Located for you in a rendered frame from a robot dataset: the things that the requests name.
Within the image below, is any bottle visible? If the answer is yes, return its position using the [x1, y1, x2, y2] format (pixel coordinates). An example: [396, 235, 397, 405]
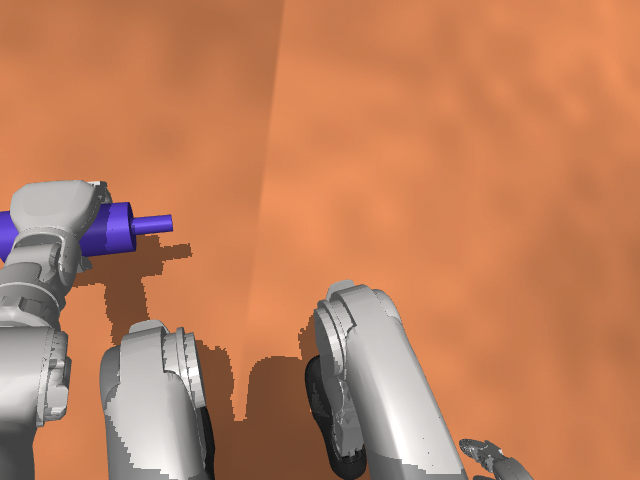
[0, 202, 173, 263]

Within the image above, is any right robot foot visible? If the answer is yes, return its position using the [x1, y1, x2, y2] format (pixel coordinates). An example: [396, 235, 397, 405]
[305, 355, 367, 480]

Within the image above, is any left robot hand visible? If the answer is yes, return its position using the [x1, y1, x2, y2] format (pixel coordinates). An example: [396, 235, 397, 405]
[10, 180, 113, 273]

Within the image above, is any left robot arm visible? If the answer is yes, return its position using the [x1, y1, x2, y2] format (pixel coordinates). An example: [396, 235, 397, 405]
[0, 227, 81, 480]

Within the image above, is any right robot hand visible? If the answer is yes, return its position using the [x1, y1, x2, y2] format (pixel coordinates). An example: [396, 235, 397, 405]
[459, 439, 534, 480]

